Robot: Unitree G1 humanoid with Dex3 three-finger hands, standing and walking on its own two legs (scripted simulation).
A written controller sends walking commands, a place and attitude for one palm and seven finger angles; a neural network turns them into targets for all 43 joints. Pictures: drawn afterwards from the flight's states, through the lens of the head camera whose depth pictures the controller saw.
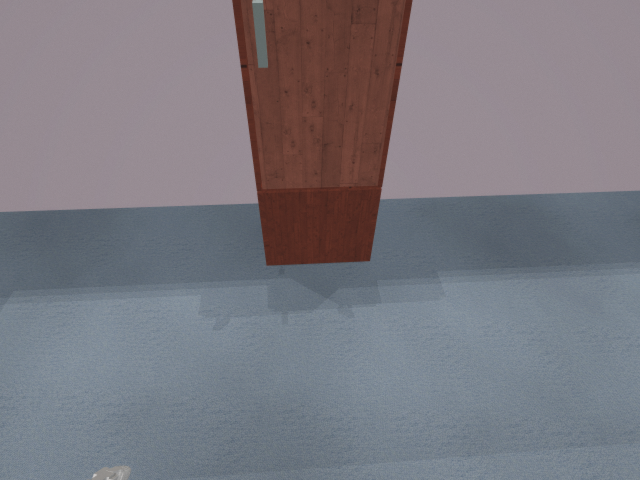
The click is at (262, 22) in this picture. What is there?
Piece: cupboard door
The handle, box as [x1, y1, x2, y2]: [252, 0, 267, 67]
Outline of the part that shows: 253,0 252,6 258,67 267,67 262,0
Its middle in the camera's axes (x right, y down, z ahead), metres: -0.15 -0.50 +0.94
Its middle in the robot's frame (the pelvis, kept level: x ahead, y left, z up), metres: +1.04 +0.20 +0.16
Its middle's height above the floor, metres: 0.93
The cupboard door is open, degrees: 0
